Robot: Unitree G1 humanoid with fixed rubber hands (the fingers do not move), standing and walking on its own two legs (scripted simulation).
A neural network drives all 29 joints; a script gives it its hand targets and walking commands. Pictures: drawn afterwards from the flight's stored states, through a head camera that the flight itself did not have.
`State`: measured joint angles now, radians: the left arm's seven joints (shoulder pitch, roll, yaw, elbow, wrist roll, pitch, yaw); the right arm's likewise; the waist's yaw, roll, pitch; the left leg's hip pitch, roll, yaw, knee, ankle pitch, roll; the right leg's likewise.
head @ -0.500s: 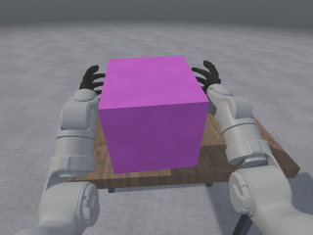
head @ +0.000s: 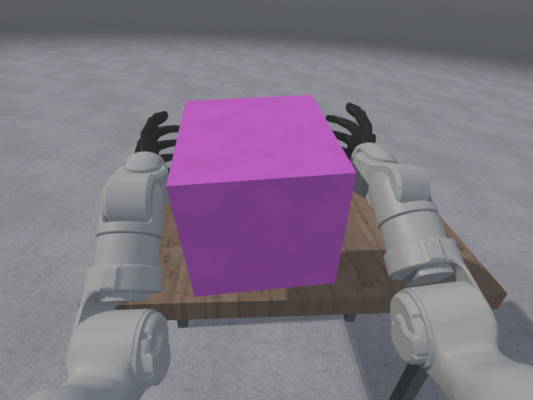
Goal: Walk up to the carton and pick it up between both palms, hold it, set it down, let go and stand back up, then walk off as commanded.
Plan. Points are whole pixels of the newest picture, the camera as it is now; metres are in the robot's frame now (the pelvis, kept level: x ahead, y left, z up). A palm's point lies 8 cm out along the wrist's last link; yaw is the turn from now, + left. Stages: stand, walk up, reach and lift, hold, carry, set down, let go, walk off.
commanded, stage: hold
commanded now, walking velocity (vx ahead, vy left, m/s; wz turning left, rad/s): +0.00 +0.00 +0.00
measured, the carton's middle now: (257, 188) +0.38 +0.02 +0.22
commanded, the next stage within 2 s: none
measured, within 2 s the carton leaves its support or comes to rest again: neither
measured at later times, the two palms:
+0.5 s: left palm (151, 162) +0.36 +0.17 +0.27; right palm (360, 155) +0.38 -0.12 +0.28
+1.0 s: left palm (156, 158) +0.36 +0.16 +0.27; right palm (364, 157) +0.38 -0.13 +0.28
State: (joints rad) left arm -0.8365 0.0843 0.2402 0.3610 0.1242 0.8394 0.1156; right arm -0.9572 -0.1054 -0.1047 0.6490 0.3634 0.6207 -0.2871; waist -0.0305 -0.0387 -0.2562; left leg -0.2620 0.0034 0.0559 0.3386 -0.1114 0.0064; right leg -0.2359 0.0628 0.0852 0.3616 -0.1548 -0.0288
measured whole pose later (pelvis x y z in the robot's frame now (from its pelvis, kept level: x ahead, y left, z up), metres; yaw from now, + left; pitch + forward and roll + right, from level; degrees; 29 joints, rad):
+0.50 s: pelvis +0.00 +0.00 +0.00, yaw +0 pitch +2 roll +0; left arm -0.84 0.08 0.24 0.36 0.12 0.84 0.11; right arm -0.96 -0.11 -0.10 0.65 0.36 0.62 -0.29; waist -0.03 -0.03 -0.26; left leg -0.26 0.00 0.06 0.34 -0.11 0.01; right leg -0.24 0.06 0.09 0.36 -0.16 -0.03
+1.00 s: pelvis +0.00 +0.00 +0.00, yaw +0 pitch +2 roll +0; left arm -0.84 0.08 0.24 0.36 0.12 0.84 0.11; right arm -0.96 -0.11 -0.10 0.65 0.36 0.62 -0.29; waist -0.03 0.00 -0.26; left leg -0.26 0.00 0.06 0.34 -0.11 0.01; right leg -0.24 0.06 0.09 0.36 -0.16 -0.03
